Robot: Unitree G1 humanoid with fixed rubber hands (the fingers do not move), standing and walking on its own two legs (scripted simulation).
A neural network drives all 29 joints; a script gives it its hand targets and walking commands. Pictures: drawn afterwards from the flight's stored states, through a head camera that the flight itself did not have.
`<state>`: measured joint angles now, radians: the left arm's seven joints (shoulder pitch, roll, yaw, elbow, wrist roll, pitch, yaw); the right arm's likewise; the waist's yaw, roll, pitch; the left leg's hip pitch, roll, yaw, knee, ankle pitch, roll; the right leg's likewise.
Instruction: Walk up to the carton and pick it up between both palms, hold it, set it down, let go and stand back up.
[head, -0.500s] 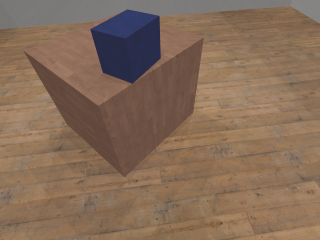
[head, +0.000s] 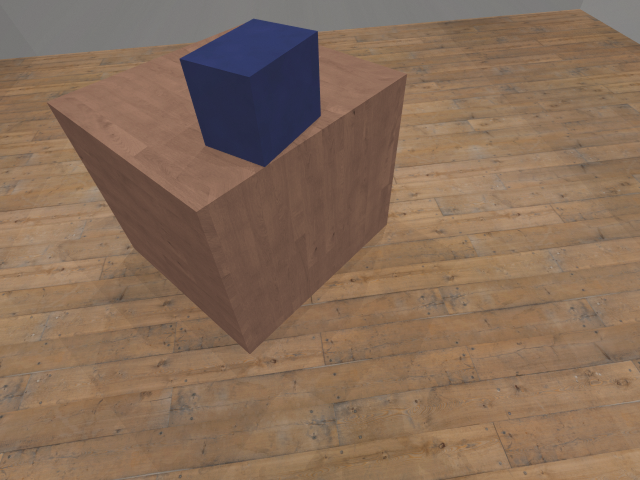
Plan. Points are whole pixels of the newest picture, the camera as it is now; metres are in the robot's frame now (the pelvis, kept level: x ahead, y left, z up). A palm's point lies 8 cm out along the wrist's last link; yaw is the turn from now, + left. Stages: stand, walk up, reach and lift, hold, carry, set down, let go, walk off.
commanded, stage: stand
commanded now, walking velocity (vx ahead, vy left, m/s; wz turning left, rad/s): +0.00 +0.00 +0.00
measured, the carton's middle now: (259, 90) +0.98 +0.19 +0.01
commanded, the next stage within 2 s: walk up in 0.14 s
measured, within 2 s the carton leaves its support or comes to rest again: neither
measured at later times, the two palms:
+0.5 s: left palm out of the picture +0.11 +0.29 -0.10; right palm out of the picture +0.07 -0.32 -0.11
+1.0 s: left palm out of the picture +0.07 +0.19 -0.13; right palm (539, 272) +0.47 -0.34 -0.07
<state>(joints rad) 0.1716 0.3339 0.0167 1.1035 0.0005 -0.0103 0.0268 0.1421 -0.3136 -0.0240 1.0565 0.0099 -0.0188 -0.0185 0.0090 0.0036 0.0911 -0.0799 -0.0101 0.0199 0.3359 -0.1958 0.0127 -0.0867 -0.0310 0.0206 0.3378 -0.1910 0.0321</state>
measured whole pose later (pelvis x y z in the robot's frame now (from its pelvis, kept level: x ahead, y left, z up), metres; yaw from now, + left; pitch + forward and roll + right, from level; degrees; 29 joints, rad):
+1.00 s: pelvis +0.18 -0.12 -0.04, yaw +30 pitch -5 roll -1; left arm 0.43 0.46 0.11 0.47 0.07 0.04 -0.05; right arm 0.32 -0.49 -0.08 0.54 -0.02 -0.01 -0.04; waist 0.07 -0.05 0.15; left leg -0.43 0.01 0.04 0.75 -0.28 0.06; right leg -0.17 -0.05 -0.27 0.78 -0.52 -0.05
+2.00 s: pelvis +0.61 -0.29 -0.06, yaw +52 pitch -7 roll -1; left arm 0.29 0.40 0.04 0.48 0.03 0.06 -0.05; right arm 0.29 -0.49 -0.07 0.61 0.00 -0.01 -0.09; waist 0.01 0.00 0.18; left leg -0.48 0.00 -0.02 1.20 -0.57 0.02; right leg -0.38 -0.05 -0.17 0.92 -0.42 -0.06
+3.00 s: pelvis +0.70 -0.27 -0.01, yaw +51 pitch -4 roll +0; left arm 0.06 0.41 0.02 0.95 -0.03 0.01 0.01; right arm 0.08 -0.38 -0.03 1.00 0.01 0.01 0.00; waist -0.01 -0.02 0.11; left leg -0.18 0.02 0.03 0.53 -0.28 -0.01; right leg -0.16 -0.04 0.08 0.53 -0.30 0.06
